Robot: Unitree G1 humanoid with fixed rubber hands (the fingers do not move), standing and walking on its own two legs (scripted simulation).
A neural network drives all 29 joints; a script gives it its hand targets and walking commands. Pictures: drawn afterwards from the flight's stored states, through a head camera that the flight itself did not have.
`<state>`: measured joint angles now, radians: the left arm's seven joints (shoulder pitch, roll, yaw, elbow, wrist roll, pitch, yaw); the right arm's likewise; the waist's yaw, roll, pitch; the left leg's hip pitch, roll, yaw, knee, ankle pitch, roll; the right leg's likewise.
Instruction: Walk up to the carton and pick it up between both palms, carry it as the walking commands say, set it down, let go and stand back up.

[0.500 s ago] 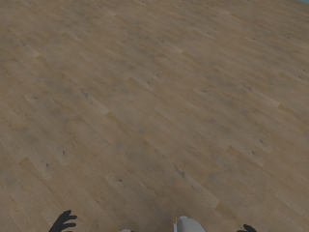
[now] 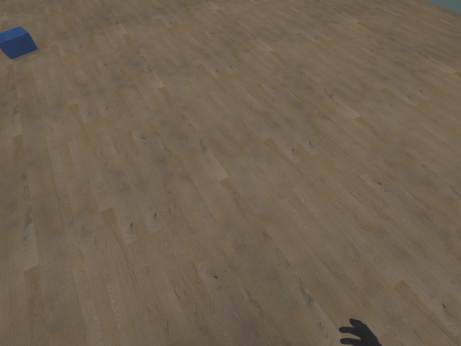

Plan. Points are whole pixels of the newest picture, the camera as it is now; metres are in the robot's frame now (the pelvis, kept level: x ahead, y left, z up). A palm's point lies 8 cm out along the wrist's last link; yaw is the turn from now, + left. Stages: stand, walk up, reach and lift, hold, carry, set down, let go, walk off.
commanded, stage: walk up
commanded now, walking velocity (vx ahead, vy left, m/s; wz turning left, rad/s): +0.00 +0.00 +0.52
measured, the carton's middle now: (15, 42) +2.51 +1.93 -0.69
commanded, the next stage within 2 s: none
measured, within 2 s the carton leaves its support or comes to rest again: neither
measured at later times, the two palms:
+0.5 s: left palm out of the picture -0.03 +0.34 -0.08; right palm (316, 259) +0.31 -0.16 -0.11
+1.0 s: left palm (29, 250) +0.34 +0.45 -0.09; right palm (281, 251) +0.36 -0.10 -0.16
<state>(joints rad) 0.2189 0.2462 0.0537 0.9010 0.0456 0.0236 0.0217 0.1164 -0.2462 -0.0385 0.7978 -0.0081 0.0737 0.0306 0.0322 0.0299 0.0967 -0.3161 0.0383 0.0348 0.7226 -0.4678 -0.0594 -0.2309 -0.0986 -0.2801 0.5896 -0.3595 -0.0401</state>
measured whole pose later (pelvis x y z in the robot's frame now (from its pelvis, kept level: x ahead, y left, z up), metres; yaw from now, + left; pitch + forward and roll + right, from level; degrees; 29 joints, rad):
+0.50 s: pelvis +0.09 +0.04 +0.00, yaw +13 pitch -1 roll +3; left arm 0.41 0.34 0.10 0.97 0.04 -0.01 0.05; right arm 0.09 -0.32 -0.07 0.77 -0.03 0.08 0.13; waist 0.07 0.05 0.04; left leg -0.57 0.10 -0.02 1.02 -0.27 -0.06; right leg -0.06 -0.23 -0.23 0.50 -0.38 0.10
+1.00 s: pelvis +0.30 +0.16 -0.02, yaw +28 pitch -3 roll +4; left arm 0.09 0.25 0.03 0.83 0.02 -0.04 0.02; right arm 0.41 -0.27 -0.06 0.99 -0.04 0.03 0.04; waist -0.11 -0.01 0.08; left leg -0.35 -0.05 -0.07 0.98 -0.44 -0.01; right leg -0.37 -0.13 -0.20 0.78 -0.36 -0.07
